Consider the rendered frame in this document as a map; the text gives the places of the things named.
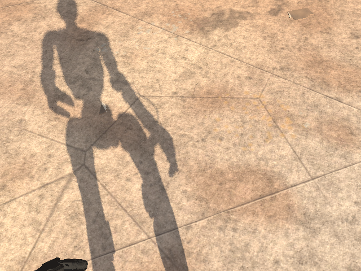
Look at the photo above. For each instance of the robot left hand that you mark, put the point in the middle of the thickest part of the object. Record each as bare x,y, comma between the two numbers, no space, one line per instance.
64,265

